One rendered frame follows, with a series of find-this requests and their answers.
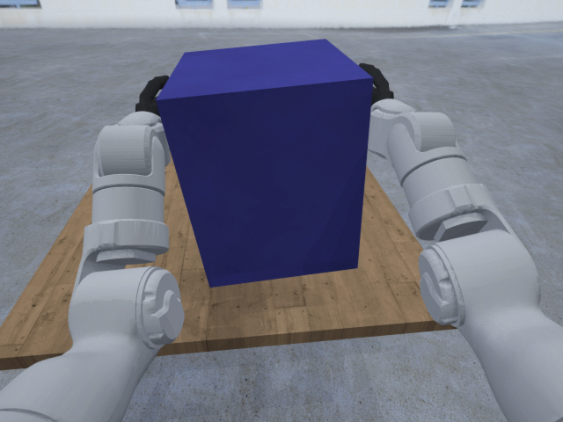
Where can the table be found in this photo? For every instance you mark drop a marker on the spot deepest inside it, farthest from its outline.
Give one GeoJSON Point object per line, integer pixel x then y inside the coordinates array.
{"type": "Point", "coordinates": [381, 297]}

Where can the carton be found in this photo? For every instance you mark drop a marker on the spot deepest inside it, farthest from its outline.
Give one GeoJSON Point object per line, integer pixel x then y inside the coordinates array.
{"type": "Point", "coordinates": [270, 145]}

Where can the left robot upper arm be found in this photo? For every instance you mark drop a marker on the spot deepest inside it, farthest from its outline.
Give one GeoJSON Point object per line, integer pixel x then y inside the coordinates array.
{"type": "Point", "coordinates": [119, 320]}

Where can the left robot hand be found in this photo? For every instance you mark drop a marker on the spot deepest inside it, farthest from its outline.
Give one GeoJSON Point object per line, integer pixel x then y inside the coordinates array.
{"type": "Point", "coordinates": [147, 101]}

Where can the robot right forearm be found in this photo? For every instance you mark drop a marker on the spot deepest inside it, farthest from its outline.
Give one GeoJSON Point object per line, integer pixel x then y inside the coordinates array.
{"type": "Point", "coordinates": [445, 199]}

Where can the right robot hand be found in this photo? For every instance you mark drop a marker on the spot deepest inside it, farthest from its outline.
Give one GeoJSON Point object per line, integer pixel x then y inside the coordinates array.
{"type": "Point", "coordinates": [382, 90]}

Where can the right robot upper arm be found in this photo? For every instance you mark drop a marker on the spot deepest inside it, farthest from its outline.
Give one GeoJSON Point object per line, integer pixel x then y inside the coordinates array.
{"type": "Point", "coordinates": [485, 285]}

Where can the robot left forearm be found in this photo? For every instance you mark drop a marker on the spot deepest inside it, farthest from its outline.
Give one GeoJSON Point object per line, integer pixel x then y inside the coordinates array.
{"type": "Point", "coordinates": [128, 186]}

